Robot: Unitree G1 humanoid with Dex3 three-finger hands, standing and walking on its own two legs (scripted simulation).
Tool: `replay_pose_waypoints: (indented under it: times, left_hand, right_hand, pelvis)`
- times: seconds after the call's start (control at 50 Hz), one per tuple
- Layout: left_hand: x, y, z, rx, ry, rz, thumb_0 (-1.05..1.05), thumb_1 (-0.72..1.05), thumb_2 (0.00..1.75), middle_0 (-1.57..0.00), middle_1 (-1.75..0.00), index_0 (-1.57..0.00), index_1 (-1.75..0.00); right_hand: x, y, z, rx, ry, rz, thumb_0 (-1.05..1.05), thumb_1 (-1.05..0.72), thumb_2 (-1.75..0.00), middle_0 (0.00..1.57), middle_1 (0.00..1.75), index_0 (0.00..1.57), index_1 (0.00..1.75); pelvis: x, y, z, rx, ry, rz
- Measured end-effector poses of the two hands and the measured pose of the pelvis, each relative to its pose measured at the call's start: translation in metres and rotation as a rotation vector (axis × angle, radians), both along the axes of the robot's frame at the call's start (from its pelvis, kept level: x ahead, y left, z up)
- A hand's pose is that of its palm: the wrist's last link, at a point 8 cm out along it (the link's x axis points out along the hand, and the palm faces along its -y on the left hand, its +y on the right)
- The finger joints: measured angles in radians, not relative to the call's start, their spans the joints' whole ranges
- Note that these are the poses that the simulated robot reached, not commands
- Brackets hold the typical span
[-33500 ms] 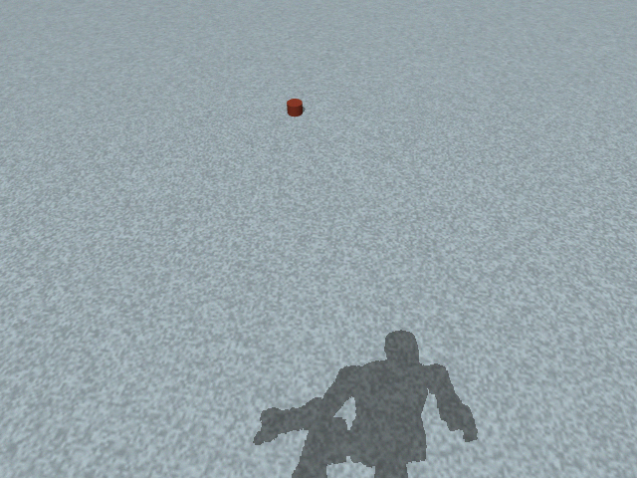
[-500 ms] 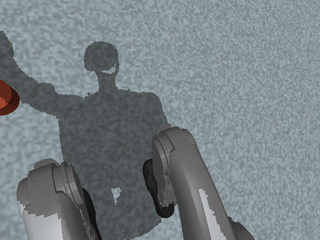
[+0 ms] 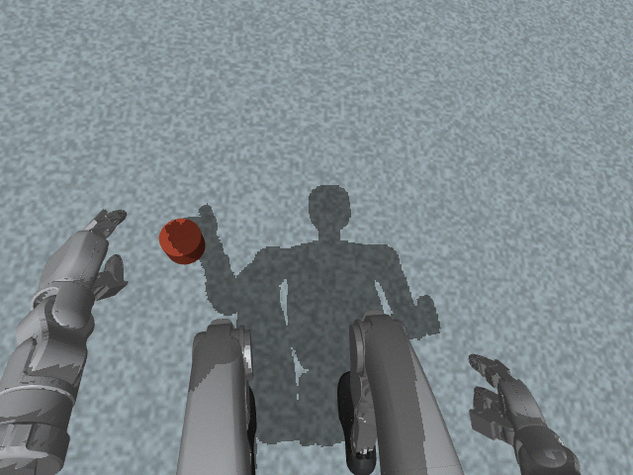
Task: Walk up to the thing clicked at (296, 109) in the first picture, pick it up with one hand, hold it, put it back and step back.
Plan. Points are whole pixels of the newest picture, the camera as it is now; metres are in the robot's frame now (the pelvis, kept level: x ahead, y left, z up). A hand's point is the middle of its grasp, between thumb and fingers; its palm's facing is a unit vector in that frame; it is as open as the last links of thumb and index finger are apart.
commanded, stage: home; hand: left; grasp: from above
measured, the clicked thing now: (183, 241) +0.54 +0.26 -0.45
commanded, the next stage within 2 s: none
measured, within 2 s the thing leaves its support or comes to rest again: neither
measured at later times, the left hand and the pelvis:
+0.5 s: hand (91, 332) +0.27 +0.19 +0.10, palm faces +0.10 -0.97 -0.24, open 7.4 cm; pelvis +0.05 -0.01 +0.18, yaw +4 degrees
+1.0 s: hand (33, 394) +0.22 +0.18 +0.18, palm faces +0.14 -0.97 -0.18, open 7.4 cm; pelvis +0.08 -0.01 +0.23, yaw +5 degrees
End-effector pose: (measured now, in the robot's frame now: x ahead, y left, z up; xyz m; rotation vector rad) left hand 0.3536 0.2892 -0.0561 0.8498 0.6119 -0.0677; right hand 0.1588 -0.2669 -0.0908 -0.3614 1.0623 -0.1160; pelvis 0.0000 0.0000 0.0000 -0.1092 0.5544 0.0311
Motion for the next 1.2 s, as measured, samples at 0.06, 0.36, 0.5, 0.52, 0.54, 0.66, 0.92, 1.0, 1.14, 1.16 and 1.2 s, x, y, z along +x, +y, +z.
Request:
replay_pose_waypoints:
  times: [0.06,0.36,0.5,0.52,0.54,0.66,0.92,1.0,1.14,1.16,1.2]
  left_hand:
    - [-0.02,-0.007,0.022,-0.075,0.004,0.08,0.01,0.85,0.89,-0.21,-0.31,-0.22,-0.31]
    - [-0.086,-0.039,0.135,-0.398,0.08,0.413,0.01,0.9,0.9,-0.21,-0.3,-0.21,-0.3]
    - [-0.107,-0.05,0.188,-0.509,0.101,0.517,0.01,0.9,0.9,-0.21,-0.3,-0.21,-0.3]
    - [-0.109,-0.051,0.195,-0.519,0.102,0.524,0.01,0.91,0.9,-0.21,-0.3,-0.21,-0.3]
    - [-0.112,-0.053,0.202,-0.527,0.103,0.528,0.01,0.91,0.9,-0.21,-0.3,-0.21,-0.3]
    - [-0.126,-0.058,0.242,-0.552,0.088,0.532,0.01,0.91,0.9,-0.2,-0.3,-0.21,-0.3]
    - [-0.149,-0.058,0.265,-0.56,0.088,0.542,0.01,0.91,0.9,-0.2,-0.3,-0.2,-0.3]
    - [-0.15,-0.058,0.261,-0.567,0.093,0.546,0.01,0.91,0.9,-0.2,-0.3,-0.2,-0.3]
    - [-0.148,-0.058,0.262,-0.565,0.082,0.532,0.01,0.91,0.9,-0.2,-0.3,-0.2,-0.3]
    - [-0.148,-0.058,0.263,-0.565,0.08,0.53,0.01,0.91,0.9,-0.2,-0.3,-0.2,-0.3]
    - [-0.147,-0.057,0.263,-0.562,0.077,0.528,0.01,0.91,0.9,-0.2,-0.3,-0.2,-0.3]
  right_hand:
    - [0.02,0.01,0.026,0.024,-0.086,0.011,0.0,-0.91,-0.89,0.2,0.3,0.2,0.3]
    - [0.045,0.031,0.146,0.076,-0.271,-0.031,0.01,-0.91,-0.89,0.21,0.3,0.2,0.3]
    - [0.043,0.024,0.195,0.034,-0.298,-0.075,0.01,-0.91,-0.89,0.21,0.3,0.2,0.3]
    - [0.043,0.023,0.202,0.028,-0.305,-0.079,0.01,-0.91,-0.89,0.21,0.3,0.2,0.3]
    - [0.044,0.022,0.209,0.023,-0.314,-0.083,0.01,-0.91,-0.89,0.21,0.3,0.2,0.3]
    - [0.057,0.021,0.24,0.012,-0.391,-0.091,0.01,-0.91,-0.89,0.21,0.3,0.2,0.3]
    - [0.098,0.037,0.268,0.048,-0.538,-0.009,0.01,-0.91,-0.89,0.21,0.3,0.2,0.3]
    - [0.102,0.039,0.269,0.046,-0.542,0.017,0.01,-0.91,-0.89,0.21,0.3,0.2,0.3]
    - [0.096,0.037,0.266,0.036,-0.517,0.016,0.01,-0.9,-0.89,0.21,0.3,0.2,0.3]
    - [0.094,0.037,0.266,0.034,-0.513,0.014,0.01,-0.9,-0.89,0.21,0.3,0.2,0.3]
    - [0.091,0.036,0.264,0.032,-0.504,0.008,0.01,-0.9,-0.89,0.21,0.3,0.2,0.3]
  pelvis:
    - [0.002,-0.001,0.023,0.01,-0.027,0.009]
    - [0.032,-0.009,0.136,0.05,-0.175,0.032]
    - [0.055,-0.01,0.181,0.059,-0.247,0.042]
    - [0.058,-0.01,0.187,0.061,-0.257,0.043]
    - [0.061,-0.01,0.192,0.062,-0.267,0.043]
    - [0.077,-0.008,0.216,0.068,-0.319,0.047]
    - [0.084,-0.006,0.229,0.081,-0.378,0.061]
    - [0.082,-0.007,0.228,0.082,-0.38,0.063]
    - [0.083,-0.006,0.228,0.08,-0.384,0.062]
    - [0.083,-0.006,0.229,0.08,-0.384,0.062]
    - [0.083,-0.006,0.229,0.079,-0.385,0.061]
